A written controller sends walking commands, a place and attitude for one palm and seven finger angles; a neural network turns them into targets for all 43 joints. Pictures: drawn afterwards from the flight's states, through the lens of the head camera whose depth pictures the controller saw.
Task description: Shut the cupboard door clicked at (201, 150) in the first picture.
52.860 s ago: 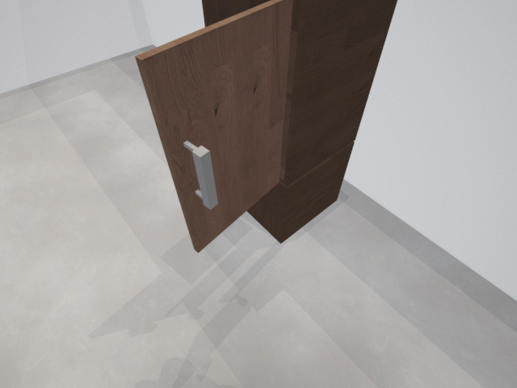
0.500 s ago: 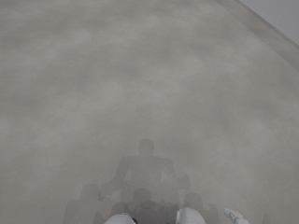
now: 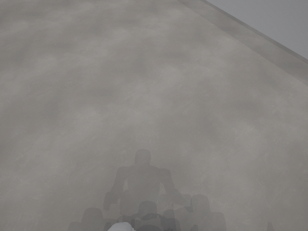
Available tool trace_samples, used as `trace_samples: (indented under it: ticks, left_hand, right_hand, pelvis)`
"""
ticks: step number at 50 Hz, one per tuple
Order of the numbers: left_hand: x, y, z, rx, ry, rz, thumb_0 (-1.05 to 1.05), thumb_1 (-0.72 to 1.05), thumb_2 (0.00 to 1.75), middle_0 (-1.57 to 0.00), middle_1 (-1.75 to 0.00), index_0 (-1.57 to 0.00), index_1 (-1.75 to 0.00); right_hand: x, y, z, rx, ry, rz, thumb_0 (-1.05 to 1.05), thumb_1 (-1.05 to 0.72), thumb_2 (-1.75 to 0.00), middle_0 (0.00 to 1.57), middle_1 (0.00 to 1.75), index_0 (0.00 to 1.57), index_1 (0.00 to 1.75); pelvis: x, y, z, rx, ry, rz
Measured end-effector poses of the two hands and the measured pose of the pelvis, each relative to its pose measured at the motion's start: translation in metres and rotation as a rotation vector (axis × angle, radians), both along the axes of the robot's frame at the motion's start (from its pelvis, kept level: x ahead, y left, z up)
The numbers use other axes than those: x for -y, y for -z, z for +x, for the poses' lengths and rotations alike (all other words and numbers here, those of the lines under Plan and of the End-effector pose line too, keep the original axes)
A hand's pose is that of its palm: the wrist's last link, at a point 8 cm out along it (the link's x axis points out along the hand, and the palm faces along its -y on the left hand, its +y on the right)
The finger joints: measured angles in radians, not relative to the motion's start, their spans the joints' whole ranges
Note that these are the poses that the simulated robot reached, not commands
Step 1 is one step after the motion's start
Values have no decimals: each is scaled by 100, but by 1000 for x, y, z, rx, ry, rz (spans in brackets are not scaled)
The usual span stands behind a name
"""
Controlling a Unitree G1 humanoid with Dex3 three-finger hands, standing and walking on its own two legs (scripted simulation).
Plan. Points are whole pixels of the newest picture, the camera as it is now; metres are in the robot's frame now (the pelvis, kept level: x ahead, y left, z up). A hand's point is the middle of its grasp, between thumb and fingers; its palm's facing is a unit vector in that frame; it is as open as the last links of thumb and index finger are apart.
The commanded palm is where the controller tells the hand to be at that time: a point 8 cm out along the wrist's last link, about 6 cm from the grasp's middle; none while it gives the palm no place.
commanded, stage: turn to face it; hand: left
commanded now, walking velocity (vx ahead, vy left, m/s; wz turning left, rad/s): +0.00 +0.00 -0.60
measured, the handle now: out of the picture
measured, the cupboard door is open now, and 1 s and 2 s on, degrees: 31 31 31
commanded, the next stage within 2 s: none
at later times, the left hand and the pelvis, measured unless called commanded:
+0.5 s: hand (102, 207) +0.19 +0.17 -0.16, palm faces -0.31 -0.91 -0.29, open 7.4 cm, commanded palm none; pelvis +0.02 +0.00 -0.01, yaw -19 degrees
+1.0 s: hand (119, 190) +0.25 +0.13 -0.16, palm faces -0.58 -0.78 -0.22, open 7.4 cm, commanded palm none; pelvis +0.04 +0.02 +0.00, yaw -38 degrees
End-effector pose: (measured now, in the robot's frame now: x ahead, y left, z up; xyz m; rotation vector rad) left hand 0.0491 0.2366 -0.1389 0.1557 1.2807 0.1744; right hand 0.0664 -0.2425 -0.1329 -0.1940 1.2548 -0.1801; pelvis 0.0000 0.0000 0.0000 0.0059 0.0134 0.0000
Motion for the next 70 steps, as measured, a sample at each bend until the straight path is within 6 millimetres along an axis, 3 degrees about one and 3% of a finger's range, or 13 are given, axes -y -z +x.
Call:
trace_samples:
  ticks: [5,12,18,23,26,31,39,44,49,55,59,65,70]
  left_hand:
    - [-26,12,18,-5,39,-10,0,92,90,-20,-30,-21,-30]
    - [-43,-3,68,33,150,4,1,91,90,-20,-30,-20,-30]
    - [-25,-15,115,77,279,31,1,91,90,-19,-30,-20,-30]
    - [7,-12,148,149,384,60,1,91,90,-20,-30,-20,-30]
    - [22,-15,150,146,414,58,0,91,90,-20,-30,-20,-30]
    - [35,-11,148,90,465,30,0,90,90,-20,-30,-20,-30]
    - [33,14,174,48,527,-32,1,90,90,-20,-30,-21,-30]
    - [38,6,198,47,592,-32,1,90,90,-20,-30,-20,-30]
    - [58,-7,218,59,677,-15,1,91,90,-20,-30,-20,-30]
    - [104,-12,235,131,798,18,1,91,90,-20,-30,-20,-30]
    - [124,-17,230,148,837,33,1,91,90,-20,-30,-20,-30]
    - [139,-16,220,89,886,24,1,90,90,-20,-30,-20,-30]
    - [143,-5,226,52,919,-3,1,90,90,-20,-30,-21,-30]
  right_hand:
    - [-8,-7,13,98,31,-47,0,-91,-89,20,30,20,30]
    - [-14,-22,-6,93,87,-59,0,-90,-89,20,30,21,30]
    - [-1,-13,-35,71,197,-39,0,-90,-89,20,30,21,30]
    - [23,14,-67,32,296,-20,0,-90,-89,20,30,21,30]
    - [31,14,-77,0,340,-35,1,-90,-89,20,30,21,30]
    - [32,-1,-78,30,385,-51,1,-91,-89,19,30,20,30]
    - [8,-12,-77,85,448,-105,1,-90,-89,20,30,20,30]
    - [-16,-19,-99,41,496,-85,0,-90,-89,20,30,21,30]
    - [-26,-15,-125,13,587,-49,1,-90,-89,20,30,21,30]
    - [-21,13,-169,-6,709,2,0,-90,-89,20,30,21,30]
    - [-10,21,-187,-42,770,4,1,-90,-89,20,30,21,30]
    - [4,2,-181,19,814,-34,1,-91,-89,19,30,20,30]
    - [8,-10,-165,71,842,-77,1,-91,-89,19,30,20,30]
  pelvis:
    - [-19,8,6,-1,63,-20]
    - [-25,-3,12,17,166,-33]
    - [-17,-2,16,16,257,-40]
    - [0,16,17,10,318,-24]
    - [0,13,17,13,344,-29]
    - [-3,5,21,9,398,-9]
    - [-21,13,37,-6,495,-16]
    - [-23,3,39,-1,567,-25]
    - [-18,-2,38,-7,642,-39]
    - [2,13,29,-2,721,-12]
    - [6,13,26,0,757,-20]
    - [11,2,28,-2,825,2]
    - [10,2,39,-10,883,5]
